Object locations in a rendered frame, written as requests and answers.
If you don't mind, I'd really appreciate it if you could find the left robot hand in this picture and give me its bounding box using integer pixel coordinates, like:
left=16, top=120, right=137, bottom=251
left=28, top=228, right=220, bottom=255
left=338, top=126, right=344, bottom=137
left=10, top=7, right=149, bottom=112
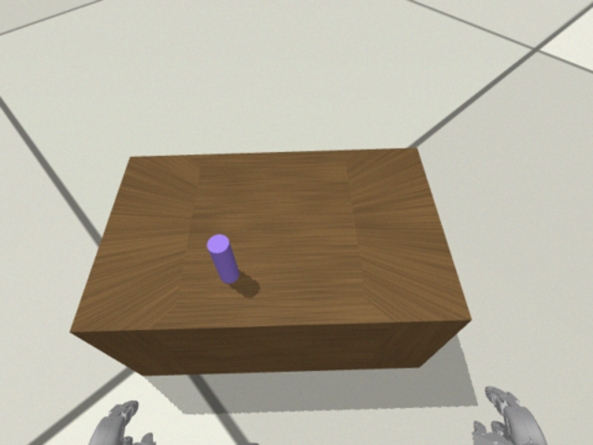
left=88, top=400, right=156, bottom=445

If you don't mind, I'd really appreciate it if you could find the right robot hand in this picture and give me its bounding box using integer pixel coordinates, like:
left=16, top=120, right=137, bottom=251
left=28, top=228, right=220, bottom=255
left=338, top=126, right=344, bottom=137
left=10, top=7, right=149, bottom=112
left=473, top=387, right=548, bottom=445

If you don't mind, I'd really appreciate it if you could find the can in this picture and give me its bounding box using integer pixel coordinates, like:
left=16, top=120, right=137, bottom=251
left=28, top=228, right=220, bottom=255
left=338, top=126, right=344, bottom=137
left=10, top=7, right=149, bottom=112
left=207, top=235, right=239, bottom=284

